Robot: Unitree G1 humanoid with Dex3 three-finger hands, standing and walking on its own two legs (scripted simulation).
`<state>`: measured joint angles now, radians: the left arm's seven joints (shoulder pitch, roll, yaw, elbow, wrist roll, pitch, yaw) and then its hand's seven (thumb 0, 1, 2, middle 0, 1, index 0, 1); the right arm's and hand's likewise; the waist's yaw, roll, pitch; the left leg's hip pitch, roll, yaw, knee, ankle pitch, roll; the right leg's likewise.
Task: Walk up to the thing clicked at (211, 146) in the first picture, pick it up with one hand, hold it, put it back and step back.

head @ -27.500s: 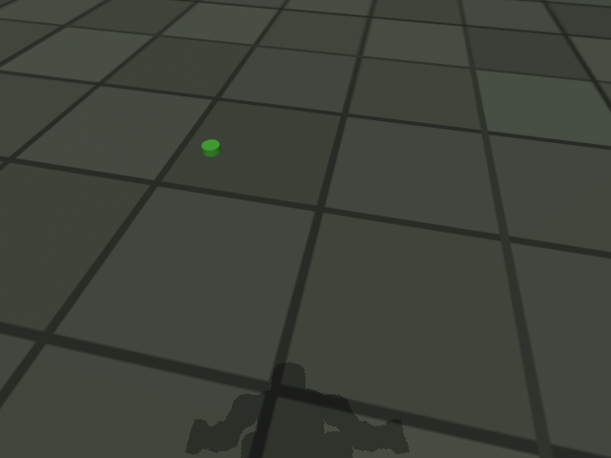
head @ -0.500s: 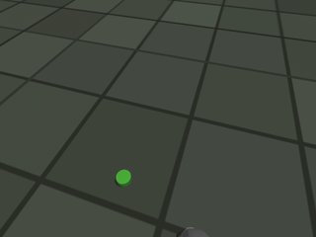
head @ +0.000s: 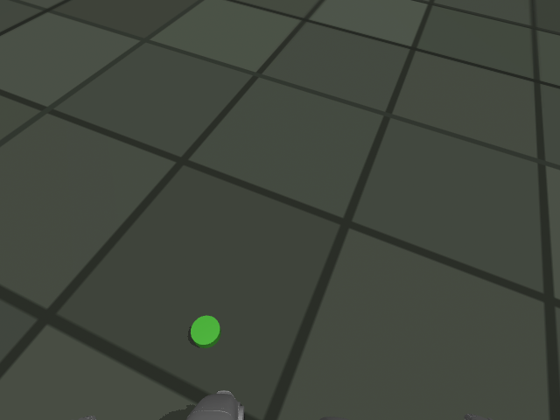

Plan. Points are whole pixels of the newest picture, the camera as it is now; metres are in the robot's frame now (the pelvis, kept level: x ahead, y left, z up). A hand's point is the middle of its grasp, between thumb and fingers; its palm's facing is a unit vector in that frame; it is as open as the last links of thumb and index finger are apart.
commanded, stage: walk up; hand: left
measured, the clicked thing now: (206, 331) +0.43 +0.24 -0.73
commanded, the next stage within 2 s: stand in 1.68 s
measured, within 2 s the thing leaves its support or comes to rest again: neither
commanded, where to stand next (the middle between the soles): +0.08 +0.01 m, yaw +1 degrees
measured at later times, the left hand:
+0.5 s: hand out of the picture +0.03 +0.30 -0.13, palm faces -0.01 -0.88 -0.48, open 7.4 cm
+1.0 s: hand out of the picture +0.06 +0.25 -0.13, palm faces +0.01 -0.94 -0.34, open 7.4 cm
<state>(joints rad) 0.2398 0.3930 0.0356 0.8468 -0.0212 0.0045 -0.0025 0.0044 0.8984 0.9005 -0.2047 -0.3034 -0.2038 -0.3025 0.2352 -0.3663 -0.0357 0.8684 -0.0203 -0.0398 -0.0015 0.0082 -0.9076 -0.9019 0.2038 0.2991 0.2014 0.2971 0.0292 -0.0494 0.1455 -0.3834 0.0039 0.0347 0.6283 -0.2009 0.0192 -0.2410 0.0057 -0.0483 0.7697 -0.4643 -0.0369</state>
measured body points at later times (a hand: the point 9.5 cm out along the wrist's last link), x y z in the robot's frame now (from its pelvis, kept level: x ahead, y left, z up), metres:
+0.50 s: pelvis -0.02 +0.00 +0.00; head +0.04 -0.01 +0.45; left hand +0.03 +0.34 -0.10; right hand +0.12 -0.31 -0.12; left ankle +0.00 +0.14 -0.72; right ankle -0.02 -0.15 -0.72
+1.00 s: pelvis -0.02 +0.00 +0.02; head -0.01 -0.01 +0.47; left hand +0.05 +0.30 -0.10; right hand +0.07 -0.30 -0.11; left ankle +0.00 +0.14 -0.72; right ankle +0.00 -0.14 -0.72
